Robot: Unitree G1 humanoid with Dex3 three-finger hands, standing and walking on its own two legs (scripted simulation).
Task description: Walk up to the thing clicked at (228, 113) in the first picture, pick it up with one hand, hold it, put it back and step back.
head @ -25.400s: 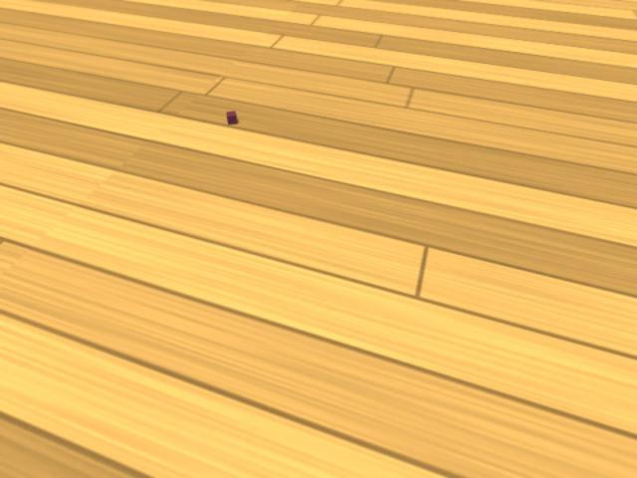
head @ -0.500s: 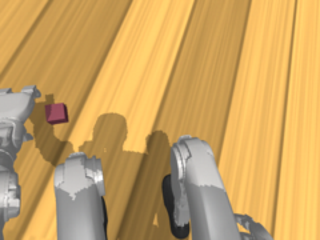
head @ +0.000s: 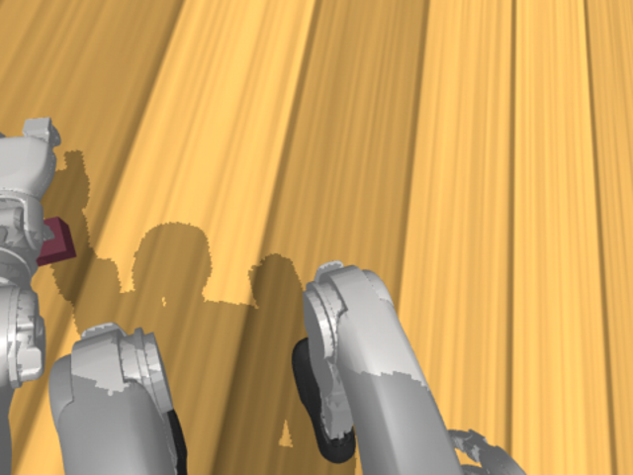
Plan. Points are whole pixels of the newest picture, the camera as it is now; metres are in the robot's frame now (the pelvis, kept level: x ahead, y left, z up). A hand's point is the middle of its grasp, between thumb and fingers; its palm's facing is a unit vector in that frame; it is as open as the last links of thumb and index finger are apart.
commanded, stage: approach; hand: left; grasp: from above
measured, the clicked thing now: (47, 242) +0.47 +0.26 -0.30
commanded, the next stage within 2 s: close in in 0.30 s
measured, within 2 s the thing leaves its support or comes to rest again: neither
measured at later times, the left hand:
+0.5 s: hand (1, 246) +0.44 +0.27 -0.17, palm faces -0.43 -0.05 -0.90, open 12.8 cm
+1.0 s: hand (30, 241) +0.45 +0.26 -0.23, palm faces -0.47 -0.09 -0.88, open 13.3 cm
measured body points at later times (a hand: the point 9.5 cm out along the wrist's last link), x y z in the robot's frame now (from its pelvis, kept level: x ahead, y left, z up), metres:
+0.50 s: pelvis +0.00 +0.00 +0.00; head +0.23 +0.07 +0.38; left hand +0.46 +0.27 -0.12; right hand +0.07 -0.28 -0.10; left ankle +0.07 +0.13 -0.29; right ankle +0.10 -0.13 -0.29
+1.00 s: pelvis +0.00 +0.00 -0.02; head +0.26 +0.07 +0.34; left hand +0.47 +0.26 -0.18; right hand +0.00 -0.26 -0.10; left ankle +0.07 +0.13 -0.29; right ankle +0.10 -0.13 -0.29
